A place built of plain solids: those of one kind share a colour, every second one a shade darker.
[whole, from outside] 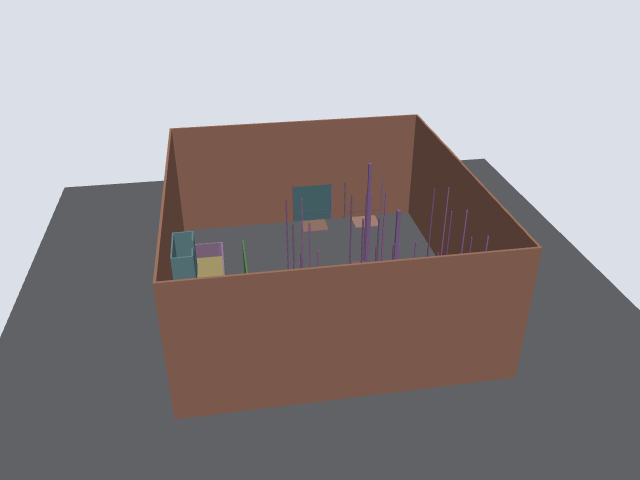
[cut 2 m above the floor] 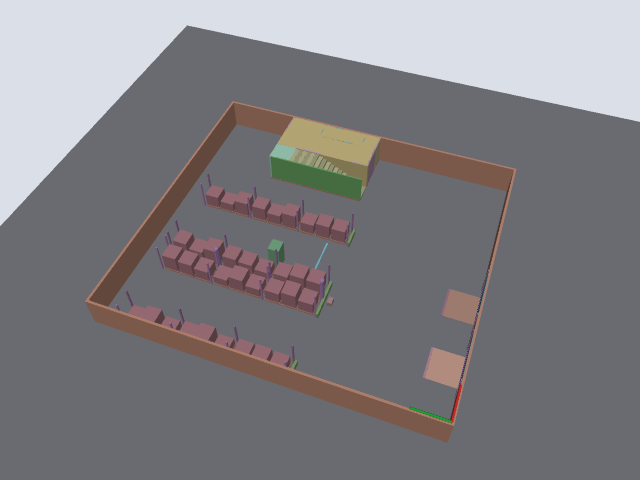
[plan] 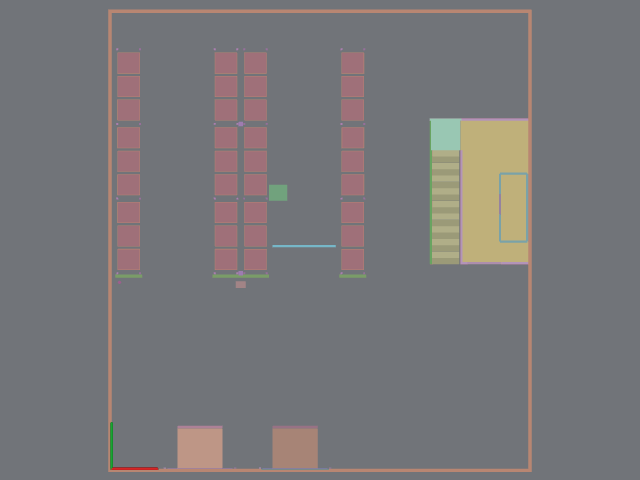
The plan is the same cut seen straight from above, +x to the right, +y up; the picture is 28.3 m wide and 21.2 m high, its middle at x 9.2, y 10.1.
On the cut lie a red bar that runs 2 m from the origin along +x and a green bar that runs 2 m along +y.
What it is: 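Racking aisles and the goods-in floor of a storage hall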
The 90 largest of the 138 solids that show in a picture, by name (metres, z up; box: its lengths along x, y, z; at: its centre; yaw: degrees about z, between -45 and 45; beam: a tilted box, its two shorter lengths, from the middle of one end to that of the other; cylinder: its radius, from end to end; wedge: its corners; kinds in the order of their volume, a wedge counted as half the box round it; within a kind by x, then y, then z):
{
 "wall_1": {"box": [0.15, 20.43, 8.48], "at": [-0.07, 10.06, 4.19]},
 "wall_2": {"box": [18.7, 0.15, 8.48], "at": [9.2, -0.07, 4.19]},
 "wall_3": {"box": [18.7, 0.15, 8.48], "at": [9.2, 20.2, 4.19]},
 "wall_4": {"box": [0.15, 20.43, 8.48], "at": [18.48, 10.06, 4.19]},
 "mezz_deck_1": {"box": [3.0, 6.44, 2.89], "at": [16.9, 12.25, 1.39]},
 "row_load_1": {"box": [0.95, 0.89, 0.71], "at": [0.75, 9.24, 0.49]},
 "row_load_2": {"box": [0.95, 0.89, 0.84], "at": [0.75, 10.28, 0.56]},
 "row_load_3": {"box": [0.95, 0.89, 0.78], "at": [0.75, 11.31, 0.53]},
 "row_load_4": {"box": [0.95, 0.89, 0.59], "at": [0.75, 12.54, 0.43]},
 "row_load_5": {"box": [0.95, 0.89, 1.15], "at": [0.75, 13.58, 0.72]},
 "row_load_6": {"box": [0.95, 0.89, 0.76], "at": [0.75, 14.61, 0.52]},
 "row_load_7": {"box": [0.95, 0.89, 0.57], "at": [0.75, 15.84, 0.42]},
 "row_load_8": {"box": [0.95, 0.89, 1.13], "at": [0.75, 16.88, 0.7]},
 "row_load_9": {"box": [0.95, 0.89, 0.65], "at": [0.75, 17.91, 0.46]},
 "row_load_10": {"box": [0.95, 0.89, 0.87], "at": [5.05, 9.24, 0.57]},
 "row_load_11": {"box": [0.95, 0.89, 1.14], "at": [5.05, 10.28, 0.71]},
 "row_load_12": {"box": [0.95, 0.89, 0.86], "at": [5.05, 11.31, 0.57]},
 "row_load_13": {"box": [0.95, 0.89, 0.7], "at": [5.05, 12.54, 0.49]},
 "row_load_14": {"box": [0.95, 0.89, 1.06], "at": [5.05, 13.58, 0.67]},
 "row_load_15": {"box": [0.95, 0.89, 0.62], "at": [5.05, 14.61, 0.45]},
 "row_load_16": {"box": [0.95, 0.89, 0.83], "at": [5.05, 15.84, 0.56]},
 "row_load_17": {"box": [0.95, 0.89, 1.03], "at": [5.05, 16.88, 0.65]},
 "row_load_18": {"box": [0.95, 0.89, 1.18], "at": [5.05, 17.91, 0.73]},
 "row_load_19": {"box": [0.95, 0.89, 1.14], "at": [6.35, 9.24, 0.71]},
 "row_load_20": {"box": [0.95, 0.89, 1.18], "at": [6.35, 10.28, 0.73]},
 "row_load_21": {"box": [0.95, 0.89, 0.82], "at": [6.35, 11.31, 0.55]},
 "row_load_22": {"box": [0.95, 0.89, 0.65], "at": [6.35, 12.54, 0.47]},
 "row_load_23": {"box": [0.95, 0.89, 0.91], "at": [6.35, 13.58, 0.6]},
 "row_load_24": {"box": [0.95, 0.89, 1.02], "at": [6.35, 14.61, 0.65]},
 "row_load_25": {"box": [0.95, 0.89, 1.21], "at": [6.35, 15.84, 0.74]},
 "row_load_26": {"box": [0.95, 0.89, 0.71], "at": [6.35, 16.88, 0.5]},
 "row_load_27": {"box": [0.95, 0.89, 1.09], "at": [6.35, 17.91, 0.68]},
 "row_load_28": {"box": [0.95, 0.89, 1.0], "at": [10.65, 9.24, 0.64]},
 "row_load_29": {"box": [0.95, 0.89, 1.06], "at": [10.65, 10.28, 0.67]},
 "row_load_30": {"box": [0.95, 0.89, 0.81], "at": [10.65, 11.31, 0.54]},
 "row_load_31": {"box": [0.95, 0.89, 1.18], "at": [10.65, 12.54, 0.73]},
 "row_load_32": {"box": [0.95, 0.89, 0.8], "at": [10.65, 13.58, 0.54]},
 "row_load_33": {"box": [0.95, 0.89, 1.05], "at": [10.65, 14.61, 0.67]},
 "row_load_34": {"box": [0.95, 0.89, 1.09], "at": [10.65, 15.84, 0.68]},
 "row_load_35": {"box": [0.95, 0.89, 0.66], "at": [10.65, 16.88, 0.47]},
 "row_load_36": {"box": [0.95, 0.89, 0.93], "at": [10.65, 17.91, 0.6]},
 "mezz_steps_1": {"box": [1.2, 0.28, 0.68], "at": [14.75, 10.01, 0.29]},
 "mezz_steps_2": {"box": [1.2, 0.28, 0.84], "at": [14.75, 10.29, 0.37]},
 "mezz_steps_3": {"box": [1.2, 0.28, 1.0], "at": [14.75, 10.57, 0.45]},
 "mezz_steps_4": {"box": [1.2, 0.28, 1.15], "at": [14.75, 10.85, 0.53]},
 "mezz_steps_5": {"box": [1.2, 0.28, 1.31], "at": [14.75, 11.13, 0.61]},
 "mezz_steps_6": {"box": [1.2, 0.28, 1.47], "at": [14.75, 11.41, 0.68]},
 "mezz_steps_7": {"box": [1.2, 0.28, 1.63], "at": [14.75, 11.69, 0.76]},
 "mezz_steps_8": {"box": [1.2, 0.28, 1.79], "at": [14.75, 11.97, 0.84]},
 "mezz_steps_9": {"box": [1.2, 0.28, 1.94], "at": [14.75, 12.25, 0.92]},
 "mezz_steps_10": {"box": [1.2, 0.28, 2.1], "at": [14.75, 12.53, 1.0]},
 "mezz_steps_11": {"box": [1.2, 0.28, 2.26], "at": [14.75, 12.81, 1.08]},
 "mezz_steps_12": {"box": [1.2, 0.28, 2.42], "at": [14.75, 13.09, 1.16]},
 "mezz_steps_13": {"box": [1.2, 0.28, 2.57], "at": [14.75, 13.37, 1.24]},
 "mezz_steps_14": {"box": [1.2, 0.28, 2.73], "at": [14.75, 13.65, 1.32]},
 "mezz_steps_15": {"box": [1.2, 0.28, 2.89], "at": [14.75, 13.93, 1.39]},
 "mezz_landing_1": {"box": [1.3, 1.3, 2.89], "at": [14.75, 14.72, 1.39]},
 "mezz_landing_2": {"box": [1.4, 0.1, 3.89], "at": [14.75, 15.42, 1.89]},
 "office_1": {"box": [0.1, 1.2, 5.39], "at": [17.15, 10.63, 2.64]},
 "office_2": {"box": [0.1, 0.9, 5.39], "at": [17.15, 12.58, 2.64]},
 "office_3": {"box": [1.2, 0.1, 5.39], "at": [17.75, 10.03, 2.64]},
 "office_4": {"box": [1.2, 0.1, 5.39], "at": [17.75, 13.03, 2.64]},
 "office_5": {"box": [0.1, 3.0, 5.39], "at": [18.35, 11.53, 2.64]},
 "mezz_par_1": {"box": [0.1, 4.94, 3.89], "at": [15.45, 11.6, 1.89]},
 "mezz_par_2": {"box": [3.0, 0.1, 3.89], "at": [16.9, 15.42, 1.89]},
 "mezz_par_3": {"box": [1.2, 0.1, 3.89], "at": [17.8, 9.08, 1.89]},
 "row_pal_1": {"box": [1.0, 0.94, 0.19], "at": [0.75, 9.24, 0.04]},
 "row_pal_2": {"box": [1.0, 0.94, 0.19], "at": [0.75, 10.28, 0.04]},
 "row_pal_3": {"box": [1.0, 0.94, 0.19], "at": [0.75, 11.31, 0.04]},
 "row_pal_4": {"box": [1.0, 0.94, 0.19], "at": [0.75, 12.54, 0.04]},
 "row_pal_5": {"box": [1.0, 0.94, 0.19], "at": [0.75, 13.58, 0.04]},
 "row_pal_6": {"box": [1.0, 0.94, 0.19], "at": [0.75, 14.61, 0.04]},
 "row_pal_7": {"box": [1.0, 0.94, 0.19], "at": [0.75, 15.84, 0.04]},
 "row_pal_8": {"box": [1.0, 0.94, 0.19], "at": [0.75, 16.88, 0.04]},
 "row_pal_9": {"box": [1.0, 0.94, 0.19], "at": [0.75, 17.91, 0.04]},
 "row_pal_10": {"box": [1.0, 0.94, 0.19], "at": [5.05, 10.28, 0.04]},
 "row_pal_11": {"box": [1.0, 0.94, 0.19], "at": [5.05, 11.31, 0.04]},
 "row_pal_12": {"box": [1.0, 0.94, 0.19], "at": [6.35, 9.24, 0.04]},
 "row_pal_13": {"box": [1.0, 0.94, 0.19], "at": [6.35, 10.28, 0.04]},
 "row_pal_14": {"box": [1.0, 0.94, 0.19], "at": [6.35, 11.31, 0.04]},
 "row_pal_15": {"box": [1.0, 0.94, 0.19], "at": [6.35, 12.54, 0.04]},
 "mezz_cheek_1": {"box": [0.1, 6.34, 3.89], "at": [14.1, 12.2, 1.89]},
 "left_cage_1": {"box": [0.8, 0.7, 1.75], "at": [7.35, 12.19, 0.82]},
 "column_row_1": {"box": [0.2, 0.2, 8.48], "at": [5.7, 8.63, 4.19]},
 "column_row_2": {"box": [0.2, 0.2, 8.48], "at": [5.7, 15.23, 4.19]},
 "mezz_gate_1": {"box": [1.5, 0.1, 3.89], "at": [16.45, 9.08, 1.89]},
 "shutter_1": {"box": [3.0, 0.05, 3.15], "at": [8.1, -0.03, 1.52]},
 "leveller_1": {"box": [2.0, 1.78, 0.07], "at": [3.9, 0.89, -0.02]},
 "leveller_2": {"box": [2.0, 1.78, 0.07], "at": [8.1, 0.89, -0.02]},
 "office_door_leaf_1": {"box": [0.06, 0.9, 4.99], "at": [17.15, 11.68, 2.44]}
}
